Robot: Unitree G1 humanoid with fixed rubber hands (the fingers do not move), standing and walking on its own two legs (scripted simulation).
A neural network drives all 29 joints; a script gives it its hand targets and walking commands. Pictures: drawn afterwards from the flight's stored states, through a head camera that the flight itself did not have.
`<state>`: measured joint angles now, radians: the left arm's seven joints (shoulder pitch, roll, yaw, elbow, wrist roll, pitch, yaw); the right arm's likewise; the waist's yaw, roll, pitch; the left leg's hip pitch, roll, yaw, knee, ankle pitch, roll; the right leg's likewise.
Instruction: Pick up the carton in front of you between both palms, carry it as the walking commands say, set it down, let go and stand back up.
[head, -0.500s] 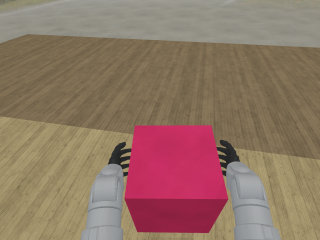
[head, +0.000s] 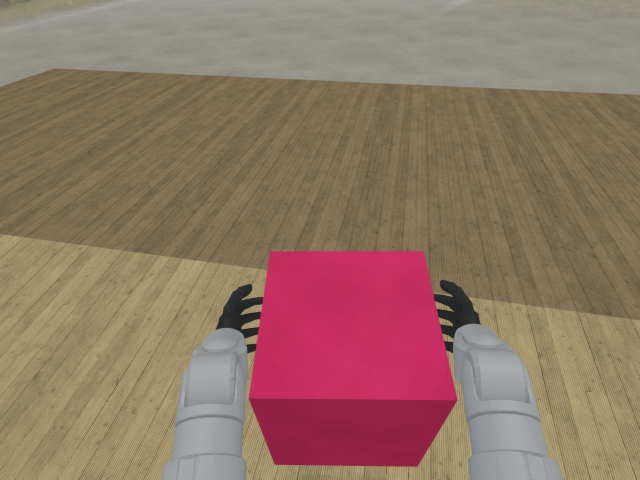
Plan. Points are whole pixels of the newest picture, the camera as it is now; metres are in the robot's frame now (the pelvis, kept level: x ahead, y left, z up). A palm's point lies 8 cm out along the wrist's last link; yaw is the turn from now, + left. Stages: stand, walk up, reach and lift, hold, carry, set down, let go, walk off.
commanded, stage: hold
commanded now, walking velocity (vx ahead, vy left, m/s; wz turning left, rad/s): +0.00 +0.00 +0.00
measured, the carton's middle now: (346, 362) +0.29 +0.00 -0.02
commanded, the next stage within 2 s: carry in 0.40 s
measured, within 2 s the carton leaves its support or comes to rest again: neither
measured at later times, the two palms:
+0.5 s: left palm (233, 336) +0.29 +0.15 +0.05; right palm (466, 332) +0.29 -0.15 +0.05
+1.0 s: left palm (251, 237) +0.45 +0.14 +0.08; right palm (445, 237) +0.44 -0.16 +0.08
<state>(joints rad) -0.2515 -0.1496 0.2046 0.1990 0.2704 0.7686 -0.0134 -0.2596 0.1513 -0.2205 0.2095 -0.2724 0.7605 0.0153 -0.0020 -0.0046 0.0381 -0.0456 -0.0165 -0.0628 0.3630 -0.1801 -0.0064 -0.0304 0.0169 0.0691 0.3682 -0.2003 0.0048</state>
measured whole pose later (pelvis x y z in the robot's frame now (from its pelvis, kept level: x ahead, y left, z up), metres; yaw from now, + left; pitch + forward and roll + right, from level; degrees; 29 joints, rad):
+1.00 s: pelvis +0.19 +0.00 -0.01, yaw -3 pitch +6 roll +1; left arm -0.12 -0.13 0.13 -0.35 0.09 1.22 0.09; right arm -0.14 0.13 -0.08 -0.31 -0.11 1.21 -0.10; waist 0.00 -0.01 -0.15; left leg -0.29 0.02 0.22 0.44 -0.25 0.05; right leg -0.45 -0.07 -0.08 1.01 -0.43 -0.02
